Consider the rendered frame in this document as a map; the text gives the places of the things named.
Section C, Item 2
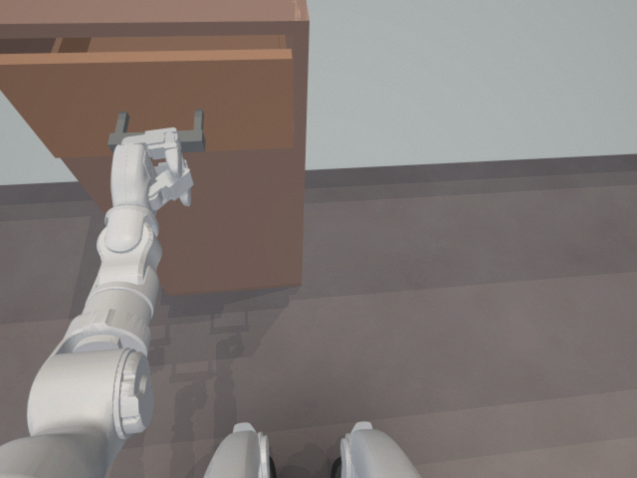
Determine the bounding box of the handle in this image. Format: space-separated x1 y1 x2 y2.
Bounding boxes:
107 110 206 154

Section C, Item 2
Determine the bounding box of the robot left upper arm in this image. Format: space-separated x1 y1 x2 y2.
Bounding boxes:
0 348 154 478

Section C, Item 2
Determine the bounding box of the left robot hand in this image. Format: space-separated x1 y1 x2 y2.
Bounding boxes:
110 127 194 216

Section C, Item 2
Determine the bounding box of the right robot thigh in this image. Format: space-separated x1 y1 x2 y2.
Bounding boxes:
340 429 421 478

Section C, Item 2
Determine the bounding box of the left robot shin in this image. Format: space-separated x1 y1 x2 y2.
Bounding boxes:
233 422 258 434

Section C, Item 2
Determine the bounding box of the left robot forearm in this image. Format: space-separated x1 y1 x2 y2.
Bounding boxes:
27 204 162 435

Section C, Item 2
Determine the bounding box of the drawer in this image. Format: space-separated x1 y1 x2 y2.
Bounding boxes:
0 35 294 158

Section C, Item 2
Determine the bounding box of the cabinet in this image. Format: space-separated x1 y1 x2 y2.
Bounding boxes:
0 0 310 296

